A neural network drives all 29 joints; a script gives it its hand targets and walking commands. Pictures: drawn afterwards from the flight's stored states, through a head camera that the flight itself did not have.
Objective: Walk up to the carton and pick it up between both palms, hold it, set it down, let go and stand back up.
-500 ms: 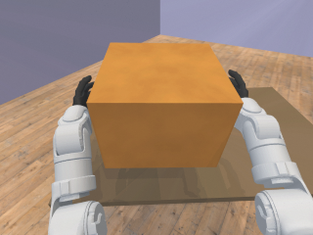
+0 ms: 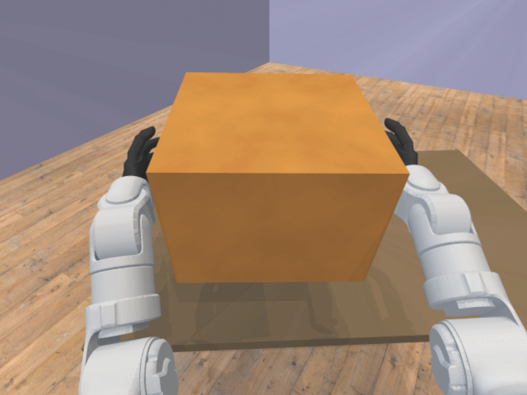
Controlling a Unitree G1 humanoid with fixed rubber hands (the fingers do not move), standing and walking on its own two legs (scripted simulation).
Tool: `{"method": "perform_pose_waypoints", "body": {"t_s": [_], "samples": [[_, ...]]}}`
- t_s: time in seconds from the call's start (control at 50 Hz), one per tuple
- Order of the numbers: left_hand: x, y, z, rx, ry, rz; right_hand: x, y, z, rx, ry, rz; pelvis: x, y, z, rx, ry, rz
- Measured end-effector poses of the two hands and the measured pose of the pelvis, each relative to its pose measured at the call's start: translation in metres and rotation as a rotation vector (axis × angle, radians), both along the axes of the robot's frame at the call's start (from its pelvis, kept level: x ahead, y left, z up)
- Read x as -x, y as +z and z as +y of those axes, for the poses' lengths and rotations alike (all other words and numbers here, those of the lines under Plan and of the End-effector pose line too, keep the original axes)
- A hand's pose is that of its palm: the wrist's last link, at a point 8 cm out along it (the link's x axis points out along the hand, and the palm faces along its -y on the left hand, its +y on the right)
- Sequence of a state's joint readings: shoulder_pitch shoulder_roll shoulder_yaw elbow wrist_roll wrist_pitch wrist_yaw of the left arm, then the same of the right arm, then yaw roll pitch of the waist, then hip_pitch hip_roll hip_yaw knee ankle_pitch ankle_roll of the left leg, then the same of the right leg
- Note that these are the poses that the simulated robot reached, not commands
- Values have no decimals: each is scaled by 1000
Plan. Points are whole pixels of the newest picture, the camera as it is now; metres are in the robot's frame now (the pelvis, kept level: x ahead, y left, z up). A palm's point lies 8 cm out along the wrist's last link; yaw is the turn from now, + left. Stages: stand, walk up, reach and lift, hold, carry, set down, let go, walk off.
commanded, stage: hold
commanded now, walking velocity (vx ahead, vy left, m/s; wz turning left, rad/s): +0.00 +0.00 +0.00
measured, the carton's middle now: (270, 171) +0.41 -0.01 +0.20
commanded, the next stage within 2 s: none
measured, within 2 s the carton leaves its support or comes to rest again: neither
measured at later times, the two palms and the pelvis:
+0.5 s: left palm (138, 186) +0.35 +0.18 +0.23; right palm (400, 174) +0.36 -0.19 +0.22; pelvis -0.01 +0.00 +0.00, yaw +0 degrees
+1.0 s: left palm (138, 182) +0.36 +0.18 +0.23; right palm (401, 171) +0.36 -0.19 +0.23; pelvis +0.00 +0.00 +0.00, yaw +0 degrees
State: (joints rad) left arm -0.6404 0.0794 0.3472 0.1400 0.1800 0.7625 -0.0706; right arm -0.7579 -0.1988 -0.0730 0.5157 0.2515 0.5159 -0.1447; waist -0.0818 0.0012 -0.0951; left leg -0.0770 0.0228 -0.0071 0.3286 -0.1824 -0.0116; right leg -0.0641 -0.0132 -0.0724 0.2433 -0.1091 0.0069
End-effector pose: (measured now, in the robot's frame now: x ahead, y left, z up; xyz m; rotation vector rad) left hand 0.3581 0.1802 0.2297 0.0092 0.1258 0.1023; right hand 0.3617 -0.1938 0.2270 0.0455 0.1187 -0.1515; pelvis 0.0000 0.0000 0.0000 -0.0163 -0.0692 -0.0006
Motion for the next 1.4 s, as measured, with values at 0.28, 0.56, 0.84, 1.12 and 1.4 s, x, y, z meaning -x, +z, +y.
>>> {"method": "perform_pose_waypoints", "body": {"t_s": [0.28, 0.56, 0.84, 1.12, 1.4], "samples": [[8, 0, 1, 8, 14, -18, 3, 3, 1, -8, 10, -19, 2, 0, -2, 1, -2, -3], [6, -2, 2, 10, 12, 7, 3, 0, 3, 1, 7, 5, 10, 0, -3, -5, -2, 4], [1, 2, 1, -2, -3, -2, 2, 2, 1, 2, -2, -3, 3, 0, -1, -2, -1, -5], [7, -1, 1, 10, 7, -16, 5, 2, 2, -4, 3, -19, 2, 0, 0, 0, -4, -9], [6, -2, 1, 6, 7, 3, 4, -1, 1, -17, 3, 0, 9, 0, -1, -4, -3, 11]]}}
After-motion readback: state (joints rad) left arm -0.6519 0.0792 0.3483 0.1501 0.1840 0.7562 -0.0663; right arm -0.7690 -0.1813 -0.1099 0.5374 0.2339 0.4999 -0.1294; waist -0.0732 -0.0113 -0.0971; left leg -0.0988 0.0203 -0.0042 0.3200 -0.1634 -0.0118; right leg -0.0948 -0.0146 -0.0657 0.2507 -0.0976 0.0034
